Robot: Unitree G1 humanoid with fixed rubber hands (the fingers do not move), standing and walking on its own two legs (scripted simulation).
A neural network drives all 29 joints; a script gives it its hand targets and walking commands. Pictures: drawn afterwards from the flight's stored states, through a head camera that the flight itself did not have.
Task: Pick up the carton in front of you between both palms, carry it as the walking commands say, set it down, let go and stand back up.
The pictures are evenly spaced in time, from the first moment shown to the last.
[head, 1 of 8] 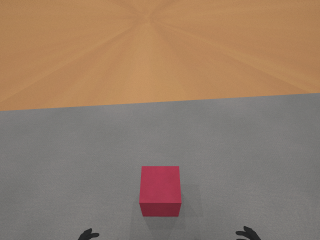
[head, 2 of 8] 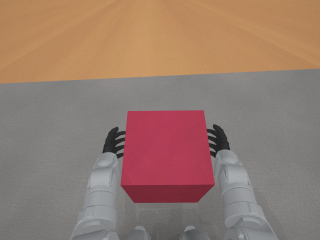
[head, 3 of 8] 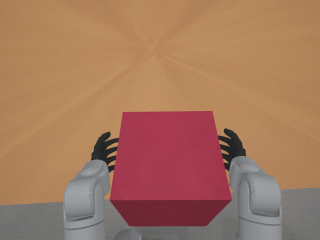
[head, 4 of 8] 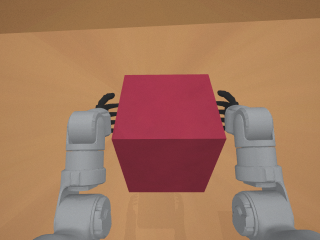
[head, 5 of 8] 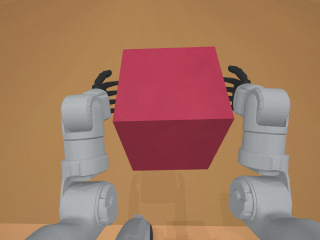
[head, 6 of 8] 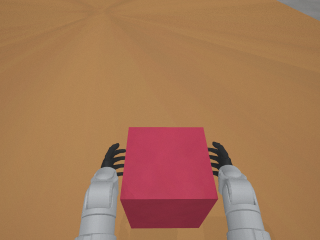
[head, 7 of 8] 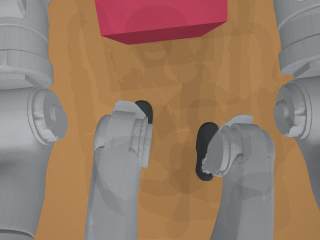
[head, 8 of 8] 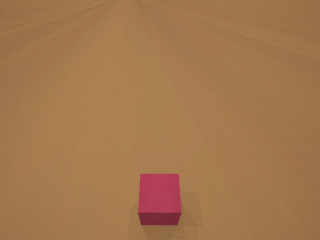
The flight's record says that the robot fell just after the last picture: no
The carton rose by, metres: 1.00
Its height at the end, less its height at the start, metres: +0.28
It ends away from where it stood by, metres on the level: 5.26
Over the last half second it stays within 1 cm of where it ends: yes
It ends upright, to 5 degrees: yes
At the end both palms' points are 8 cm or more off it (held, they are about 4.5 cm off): yes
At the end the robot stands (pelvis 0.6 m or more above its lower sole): yes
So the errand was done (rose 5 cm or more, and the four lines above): yes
